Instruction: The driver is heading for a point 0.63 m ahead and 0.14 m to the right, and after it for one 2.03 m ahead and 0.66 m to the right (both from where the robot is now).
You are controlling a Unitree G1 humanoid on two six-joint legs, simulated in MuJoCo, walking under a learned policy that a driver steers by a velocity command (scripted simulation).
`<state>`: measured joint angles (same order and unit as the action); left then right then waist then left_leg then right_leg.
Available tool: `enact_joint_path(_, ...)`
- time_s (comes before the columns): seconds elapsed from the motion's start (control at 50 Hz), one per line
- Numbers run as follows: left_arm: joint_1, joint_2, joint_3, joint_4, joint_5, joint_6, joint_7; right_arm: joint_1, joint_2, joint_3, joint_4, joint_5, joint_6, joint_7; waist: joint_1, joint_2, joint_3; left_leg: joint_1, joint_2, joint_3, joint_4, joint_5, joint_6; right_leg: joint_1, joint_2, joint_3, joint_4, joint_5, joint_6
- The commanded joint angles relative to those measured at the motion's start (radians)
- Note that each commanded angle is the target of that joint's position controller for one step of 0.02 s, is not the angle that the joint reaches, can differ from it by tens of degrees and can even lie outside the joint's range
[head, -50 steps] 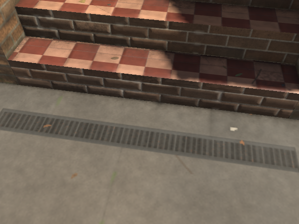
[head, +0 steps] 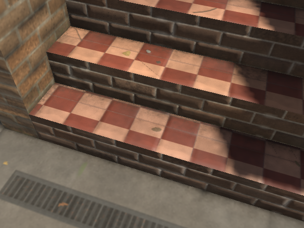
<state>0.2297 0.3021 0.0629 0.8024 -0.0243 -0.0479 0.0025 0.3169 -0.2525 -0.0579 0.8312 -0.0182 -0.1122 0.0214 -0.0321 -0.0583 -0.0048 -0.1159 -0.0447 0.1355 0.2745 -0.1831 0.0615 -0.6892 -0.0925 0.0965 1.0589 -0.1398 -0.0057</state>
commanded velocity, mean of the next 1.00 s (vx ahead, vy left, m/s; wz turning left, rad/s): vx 0.50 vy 0.00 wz -0.38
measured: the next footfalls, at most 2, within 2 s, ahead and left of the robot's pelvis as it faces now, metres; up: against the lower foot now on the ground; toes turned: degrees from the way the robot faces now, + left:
right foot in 0.30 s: +0.30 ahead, -0.16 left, +0.00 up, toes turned -13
left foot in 0.76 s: +0.56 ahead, -0.04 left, +0.00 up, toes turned -24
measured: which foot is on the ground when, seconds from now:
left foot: down 0.00-0.30, up 0.32-0.74, down 0.76-1.00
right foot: up 0.00-0.28, down 0.30-0.76, up 0.78-1.00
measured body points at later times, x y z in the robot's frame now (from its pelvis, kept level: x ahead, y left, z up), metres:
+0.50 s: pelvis +0.26 -0.08 +0.00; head +0.29 -0.10 +0.44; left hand +0.43 +0.16 -0.10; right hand +0.35 -0.39 -0.10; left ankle +0.32 +0.09 -0.66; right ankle +0.26 -0.15 -0.75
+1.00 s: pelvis +0.48 -0.11 +0.00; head +0.51 -0.10 +0.45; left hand +0.73 +0.03 -0.11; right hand +0.39 -0.36 -0.13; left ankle +0.52 -0.03 -0.75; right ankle +0.43 -0.24 -0.55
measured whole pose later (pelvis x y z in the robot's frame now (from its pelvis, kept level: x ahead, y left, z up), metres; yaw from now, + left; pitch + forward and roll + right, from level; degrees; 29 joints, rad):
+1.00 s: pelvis +0.48 -0.11 +0.00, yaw -24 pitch +2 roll +0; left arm 0.20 0.23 0.02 0.69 -0.01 -0.04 0.00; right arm 0.40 -0.23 -0.02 0.86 -0.02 -0.06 -0.01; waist -0.05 -0.05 -0.02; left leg -0.23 -0.04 0.03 0.40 -0.20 0.06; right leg -0.83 -0.04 0.03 1.67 -0.35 0.03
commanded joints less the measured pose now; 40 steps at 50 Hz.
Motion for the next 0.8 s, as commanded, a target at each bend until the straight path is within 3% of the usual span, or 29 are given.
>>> enact_joint_path(0.02, 0.020, 0.023, 0.007, -0.053, 0.001, -0.002, -0.008, -0.067, -0.123, -0.027, -0.051, -0.001, -0.017, -0.015, 0.035, 0.112, 0.033, 0.010, 0.280, -0.102, -0.148, 0.306, 0.127, -0.044, -0.022, 0.037, -0.108, 0.150, 0.004)
enact_joint_path(0.1, -0.136, -0.002, -0.007, -0.115, 0.008, -0.011, -0.034, -0.023, -0.162, -0.035, -0.023, 0.008, -0.002, -0.029, -0.027, 0.089, 0.083, 0.068, 0.293, -0.027, -0.157, 0.290, 0.106, -0.038, -0.016, -0.050, -0.300, 0.236, -0.013)
enact_joint_path(0.18, -0.231, 0.003, -0.011, -0.187, 0.001, -0.014, -0.061, 0.024, -0.186, -0.043, 0.006, 0.025, 0.026, -0.031, -0.053, 0.092, 0.108, 0.209, 0.334, 0.011, -0.095, 0.364, 0.090, -0.077, -0.006, -0.107, -0.389, 0.125, -0.047)
enact_joint_path(0.2, -0.238, 0.009, -0.009, -0.201, 0.000, -0.014, -0.066, 0.018, -0.196, -0.044, 0.008, 0.029, 0.034, -0.033, -0.046, 0.102, 0.100, 0.233, 0.340, 0.024, -0.061, 0.438, 0.080, -0.060, 0.006, -0.127, -0.406, 0.076, -0.060)
enact_joint_path(0.24, -0.201, 0.039, 0.004, -0.218, 0.001, -0.009, -0.069, -0.007, -0.227, -0.053, -0.002, 0.031, 0.045, -0.041, -0.003, 0.139, 0.044, 0.247, 0.337, 0.057, 0.063, 0.775, 0.058, 0.065, 0.068, -0.191, -0.414, -0.021, -0.098)
enact_joint_path(0.26, -0.128, 0.063, 0.018, -0.207, 0.002, -0.006, -0.068, -0.016, -0.239, -0.056, -0.005, 0.032, 0.052, -0.047, 0.041, 0.158, -0.007, 0.243, 0.331, 0.069, 0.181, 0.934, 0.047, 0.166, 0.110, -0.217, -0.418, -0.064, -0.121)
enact_joint_path(0.28, 0.011, 0.104, 0.043, -0.177, 0.000, -0.007, -0.063, -0.034, -0.242, -0.056, -0.011, 0.033, 0.059, -0.054, 0.122, 0.146, -0.077, 0.186, 0.302, 0.089, 0.367, 0.966, 0.023, 0.356, 0.155, -0.225, -0.488, -0.021, -0.157)
enact_joint_path(0.3, 0.183, 0.178, 0.080, -0.135, 0.006, -0.001, -0.043, -0.037, -0.225, -0.046, -0.029, 0.027, 0.053, -0.059, 0.204, 0.088, -0.167, -0.026, 0.260, 0.085, 0.641, 0.755, -0.016, 0.666, 0.119, -0.113, -0.526, 0.020, -0.203)
enact_joint_path(0.32, 0.191, 0.303, 0.103, -0.129, 0.006, -0.004, -0.027, 0.060, -0.059, 0.006, -0.085, -0.008, 0.024, -0.038, 0.092, -0.208, -0.237, -0.530, 0.071, 0.049, 1.018, -0.231, -0.080, 1.054, -0.162, 0.409, -0.557, -0.028, -0.379)
enact_joint_path(0.34, 0.228, 0.237, 0.081, -0.154, 0.016, -0.018, -0.024, -0.017, -0.113, 0.006, -0.095, 0.021, -0.025, -0.020, 0.148, -0.119, -0.396, -0.662, 0.003, -0.204, 1.162, -0.410, -0.074, 1.139, -0.263, 0.744, -0.733, -0.128, -0.455)
enact_joint_path(0.36, 0.195, 0.181, 0.065, -0.148, 0.025, -0.028, -0.025, -0.140, -0.173, -0.011, -0.132, 0.059, -0.048, -0.010, 0.173, -0.053, -0.269, -0.743, 0.063, -0.243, 1.138, -0.294, -0.046, 1.067, -0.218, 0.587, -0.763, -0.075, -0.382)
enact_joint_path(0.38, 0.121, 0.158, 0.057, -0.159, 0.016, -0.034, -0.025, -0.158, -0.159, -0.003, -0.141, 0.049, -0.054, -0.014, 0.121, 0.011, -0.173, -0.709, 0.110, -0.235, 1.040, -0.201, -0.034, 0.910, -0.177, 0.451, -0.762, 0.027, -0.339)
enact_joint_path(0.4, 0.045, 0.127, 0.047, -0.176, 0.012, -0.033, -0.025, -0.153, -0.158, -0.007, -0.128, 0.024, -0.049, -0.022, 0.073, 0.068, -0.107, -0.638, 0.141, -0.225, 0.954, -0.166, -0.045, 0.759, -0.141, 0.355, -0.773, 0.153, -0.311)
enact_joint_path(0.42, 0.003, 0.110, 0.039, -0.190, 0.021, -0.033, -0.021, -0.132, -0.168, -0.015, -0.129, 0.011, -0.035, -0.027, 0.034, 0.063, -0.085, -0.556, 0.162, -0.227, 0.910, -0.146, -0.058, 0.651, -0.119, 0.297, -0.793, 0.259, -0.301)
enact_joint_path(0.48, -0.023, 0.128, 0.038, -0.196, 0.020, -0.037, -0.009, -0.112, -0.131, -0.009, -0.146, -0.009, -0.002, -0.029, -0.009, 0.050, -0.057, -0.464, 0.146, -0.193, 0.800, -0.104, -0.108, 0.484, -0.071, 0.196, -0.827, 0.433, -0.303)
enact_joint_path(0.52, -0.020, 0.153, 0.044, -0.195, 0.015, -0.034, 0.005, -0.173, -0.108, 0.002, -0.167, -0.012, 0.004, -0.033, 0.000, 0.029, -0.037, -0.434, 0.111, -0.164, 0.651, -0.016, -0.133, 0.409, -0.022, 0.126, -0.827, 0.448, -0.281)
enact_joint_path(0.56, -0.006, 0.143, 0.040, -0.185, 0.006, -0.030, 0.013, -0.236, -0.080, 0.016, -0.176, -0.007, 0.004, -0.030, 0.030, -0.004, -0.043, -0.375, 0.080, -0.144, 0.473, 0.132, -0.136, 0.390, 0.027, 0.058, -0.799, 0.396, -0.234)
enact_joint_path(0.62, 0.072, 0.134, 0.035, -0.153, 0.012, -0.032, 0.010, -0.334, -0.084, 0.021, -0.202, 0.007, 0.002, -0.024, 0.091, -0.036, -0.065, -0.346, 0.055, -0.152, 0.316, 0.256, -0.127, 0.460, -0.006, 0.109, -0.771, 0.265, -0.204)
enact_joint_path(0.64, 0.085, 0.124, 0.030, -0.140, 0.018, -0.026, 0.006, -0.291, -0.077, 0.027, -0.180, 0.016, 0.007, -0.021, 0.089, -0.078, -0.099, -0.317, 0.052, -0.151, 0.366, 0.205, -0.125, 0.501, -0.048, 0.142, -0.748, 0.213, -0.208)
enact_joint_path(0.68, 0.066, 0.089, 0.018, -0.144, 0.013, -0.022, 0.008, -0.325, -0.103, 0.021, -0.200, 0.015, 0.007, -0.021, 0.082, -0.060, -0.055, -0.324, 0.050, -0.156, 0.338, 0.131, -0.090, 0.514, -0.068, 0.188, -0.707, 0.233, -0.188)
enact_joint_path(0.7, 0.054, 0.093, 0.017, -0.143, 0.013, -0.021, 0.009, -0.320, -0.116, 0.016, -0.204, 0.009, 0.002, -0.021, 0.068, -0.062, -0.048, -0.307, 0.043, -0.153, 0.301, 0.097, -0.070, 0.537, -0.073, 0.209, -0.673, 0.270, -0.176)
enact_joint_path(0.74, -0.005, 0.083, 0.008, -0.155, 0.016, -0.019, 0.015, -0.201, -0.131, 0.000, -0.173, -0.014, -0.015, -0.027, -0.010, -0.071, -0.095, -0.151, 0.019, -0.120, 0.147, 0.153, -0.024, 0.570, -0.009, 0.176, -0.503, 0.510, -0.137)
enact_joint_path(0.76, -0.027, 0.051, -0.007, -0.170, 0.023, -0.027, 0.017, -0.066, -0.169, -0.012, -0.150, -0.027, -0.025, -0.031, -0.067, -0.039, -0.189, 0.074, 0.117, -0.222, 0.139, 0.290, 0.022, 0.478, 0.047, 0.153, -0.310, 0.451, -0.095)
enact_joint_path(0.78, 0.091, -0.036, -0.037, -0.168, 0.050, -0.039, 0.015, 0.053, -0.260, -0.032, -0.129, -0.036, -0.020, -0.033, -0.020, 0.220, -0.265, 0.369, 0.359, -0.529, 0.166, 0.594, 0.157, 0.193, 0.178, 0.087, -0.001, -0.183, -0.030)
enact_joint_path(0.8, 0.175, 0.027, -0.028, -0.151, 0.012, -0.046, 0.013, 0.124, -0.259, -0.048, -0.082, -0.006, -0.007, -0.026, -0.017, 0.326, -0.281, 0.420, 0.483, -0.814, 0.069, 0.286, 0.295, -0.035, 0.195, 0.071, 0.202, -0.483, -0.002)
Velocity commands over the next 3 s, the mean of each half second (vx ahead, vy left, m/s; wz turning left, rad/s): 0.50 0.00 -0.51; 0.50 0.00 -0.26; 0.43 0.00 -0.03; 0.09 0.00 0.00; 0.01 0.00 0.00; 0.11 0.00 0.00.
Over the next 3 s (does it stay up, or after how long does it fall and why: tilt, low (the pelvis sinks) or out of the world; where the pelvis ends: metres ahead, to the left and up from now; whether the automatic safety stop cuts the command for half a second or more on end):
stays up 0.75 -0.34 0.18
